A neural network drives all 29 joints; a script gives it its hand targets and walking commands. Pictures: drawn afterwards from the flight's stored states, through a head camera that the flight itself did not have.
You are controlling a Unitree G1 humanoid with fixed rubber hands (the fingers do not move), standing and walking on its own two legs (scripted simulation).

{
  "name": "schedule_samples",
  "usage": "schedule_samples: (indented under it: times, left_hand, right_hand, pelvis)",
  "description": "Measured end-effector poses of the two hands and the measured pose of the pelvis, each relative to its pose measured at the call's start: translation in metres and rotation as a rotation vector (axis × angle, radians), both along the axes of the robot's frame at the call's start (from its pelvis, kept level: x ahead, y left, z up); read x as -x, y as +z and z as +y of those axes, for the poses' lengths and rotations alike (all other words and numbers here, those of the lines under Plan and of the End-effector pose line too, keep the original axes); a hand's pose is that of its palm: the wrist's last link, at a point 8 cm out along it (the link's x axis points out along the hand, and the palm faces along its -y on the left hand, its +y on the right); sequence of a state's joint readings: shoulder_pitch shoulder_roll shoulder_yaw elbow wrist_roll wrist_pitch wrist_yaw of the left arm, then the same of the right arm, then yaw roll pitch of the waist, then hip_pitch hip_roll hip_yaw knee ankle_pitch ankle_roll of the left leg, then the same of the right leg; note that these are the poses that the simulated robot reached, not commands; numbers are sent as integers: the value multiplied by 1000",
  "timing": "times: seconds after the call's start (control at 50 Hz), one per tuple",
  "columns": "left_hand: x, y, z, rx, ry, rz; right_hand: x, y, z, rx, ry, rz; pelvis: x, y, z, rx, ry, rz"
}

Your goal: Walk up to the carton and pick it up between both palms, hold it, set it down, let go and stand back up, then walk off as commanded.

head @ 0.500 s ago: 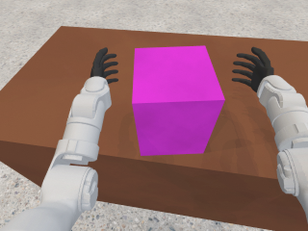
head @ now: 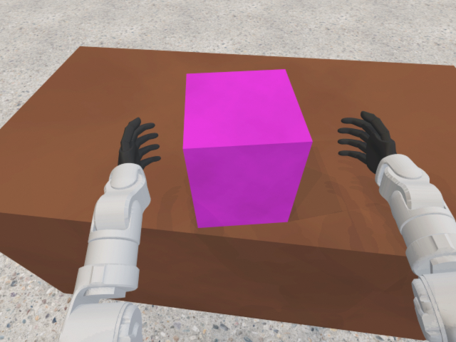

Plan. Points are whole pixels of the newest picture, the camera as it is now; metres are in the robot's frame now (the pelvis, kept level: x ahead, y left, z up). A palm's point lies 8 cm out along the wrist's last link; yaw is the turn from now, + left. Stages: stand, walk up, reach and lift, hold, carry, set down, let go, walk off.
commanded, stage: set down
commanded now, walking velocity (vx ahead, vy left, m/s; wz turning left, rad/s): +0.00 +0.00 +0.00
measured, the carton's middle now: (239, 151) +0.48 +0.04 +0.04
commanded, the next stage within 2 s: none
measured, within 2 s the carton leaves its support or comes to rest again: neither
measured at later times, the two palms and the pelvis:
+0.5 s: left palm (143, 200) +0.32 +0.19 +0.07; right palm (387, 200) +0.36 -0.23 +0.07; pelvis +0.01 +0.01 +0.00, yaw -1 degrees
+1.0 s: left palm (134, 233) +0.28 +0.20 +0.04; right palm (388, 254) +0.29 -0.23 +0.02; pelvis +0.02 +0.02 +0.00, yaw -2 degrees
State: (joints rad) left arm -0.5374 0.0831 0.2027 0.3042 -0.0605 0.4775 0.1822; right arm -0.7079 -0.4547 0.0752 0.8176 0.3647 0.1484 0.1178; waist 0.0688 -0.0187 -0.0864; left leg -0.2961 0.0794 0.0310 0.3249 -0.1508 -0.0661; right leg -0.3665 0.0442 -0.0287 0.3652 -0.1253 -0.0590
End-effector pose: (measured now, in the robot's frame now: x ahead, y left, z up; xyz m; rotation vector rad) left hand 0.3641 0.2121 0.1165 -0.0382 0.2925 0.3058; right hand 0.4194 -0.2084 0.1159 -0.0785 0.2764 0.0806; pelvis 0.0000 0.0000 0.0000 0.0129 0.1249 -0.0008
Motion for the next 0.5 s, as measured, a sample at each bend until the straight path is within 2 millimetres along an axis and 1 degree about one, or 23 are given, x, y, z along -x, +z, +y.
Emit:
schedule_samples:
  times: [0.06,0.12,0.24,0.3,0.34,0.4,0.5]
  left_hand:
    - [11,-6,5,-11,8,1]
    - [17,-7,4,-25,4,-7]
    - [11,2,-10,-41,-29,-25]
    - [11,1,-20,-36,-51,-21]
    - [13,-4,-26,-25,-62,-9]
    - [20,-19,-29,-6,-62,19]
    - [40,-45,-20,9,-24,52]
  right_hand:
    - [9,-9,1,-16,-3,3]
    - [15,-15,1,-32,-8,1]
    - [16,-18,0,-46,-7,8]
    - [20,-20,0,-37,-2,3]
    - [25,-23,-2,-28,-4,-2]
    - [36,-29,-7,-11,-15,-7]
    - [60,-48,-17,11,-31,9]
  pelvis:
    - [4,0,0,1,7,-3]
    - [7,-1,1,1,12,1]
    - [8,-2,5,2,10,5]
    - [4,-1,7,3,8,-9]
    - [0,0,8,4,5,-20]
    - [-6,1,9,4,0,-42]
    - [-12,1,10,2,-10,-61]
